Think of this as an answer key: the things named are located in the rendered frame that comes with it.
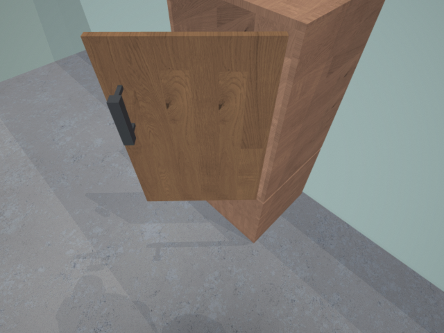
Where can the cupboard door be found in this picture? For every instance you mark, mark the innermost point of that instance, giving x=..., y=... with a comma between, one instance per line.
x=202, y=103

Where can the handle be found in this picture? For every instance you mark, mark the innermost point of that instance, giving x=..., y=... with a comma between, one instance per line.
x=120, y=116

